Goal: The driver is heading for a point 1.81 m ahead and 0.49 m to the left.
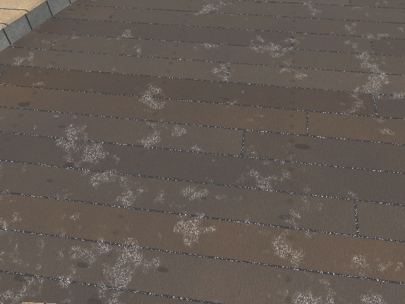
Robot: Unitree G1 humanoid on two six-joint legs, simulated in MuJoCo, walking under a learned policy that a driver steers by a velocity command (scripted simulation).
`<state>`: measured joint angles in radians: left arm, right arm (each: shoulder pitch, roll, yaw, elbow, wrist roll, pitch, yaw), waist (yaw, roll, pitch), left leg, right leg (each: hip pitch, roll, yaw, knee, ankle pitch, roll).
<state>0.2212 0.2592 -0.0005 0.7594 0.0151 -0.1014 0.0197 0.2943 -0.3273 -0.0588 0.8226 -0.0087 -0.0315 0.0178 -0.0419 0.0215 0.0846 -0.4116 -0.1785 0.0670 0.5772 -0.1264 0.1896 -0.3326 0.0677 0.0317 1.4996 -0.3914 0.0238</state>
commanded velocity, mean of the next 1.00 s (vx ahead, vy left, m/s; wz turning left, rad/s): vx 0.13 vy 0.00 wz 0.40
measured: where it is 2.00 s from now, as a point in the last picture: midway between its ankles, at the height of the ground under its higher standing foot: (183, 253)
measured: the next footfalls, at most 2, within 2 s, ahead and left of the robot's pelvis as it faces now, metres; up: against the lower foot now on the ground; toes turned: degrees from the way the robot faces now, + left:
right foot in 0.28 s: +0.42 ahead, -0.10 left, +0.00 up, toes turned +28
left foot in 0.66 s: +0.24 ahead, +0.11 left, +0.00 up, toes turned +33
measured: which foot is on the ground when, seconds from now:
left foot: down 0.00-0.26, up 0.28-0.64, down 0.66-1.00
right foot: up 0.00-0.26, down 0.28-0.66, up 0.68-1.00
